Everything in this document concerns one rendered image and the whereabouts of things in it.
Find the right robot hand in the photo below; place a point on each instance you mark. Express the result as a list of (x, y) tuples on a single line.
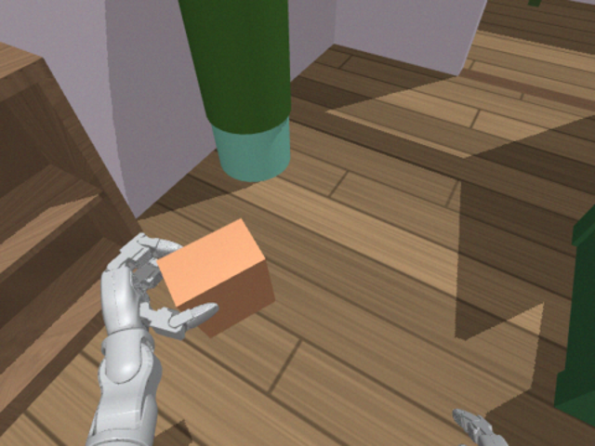
[(480, 431)]

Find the armchair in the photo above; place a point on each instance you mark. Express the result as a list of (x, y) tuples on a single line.
[(575, 386)]

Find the bookshelf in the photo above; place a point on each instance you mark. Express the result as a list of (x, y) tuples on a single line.
[(62, 221)]

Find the potted plant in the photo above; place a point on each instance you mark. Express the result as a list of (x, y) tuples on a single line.
[(240, 53)]

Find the left robot hand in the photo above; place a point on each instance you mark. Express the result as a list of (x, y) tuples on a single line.
[(125, 302)]

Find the left robot arm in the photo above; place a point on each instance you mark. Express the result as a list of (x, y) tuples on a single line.
[(128, 376)]

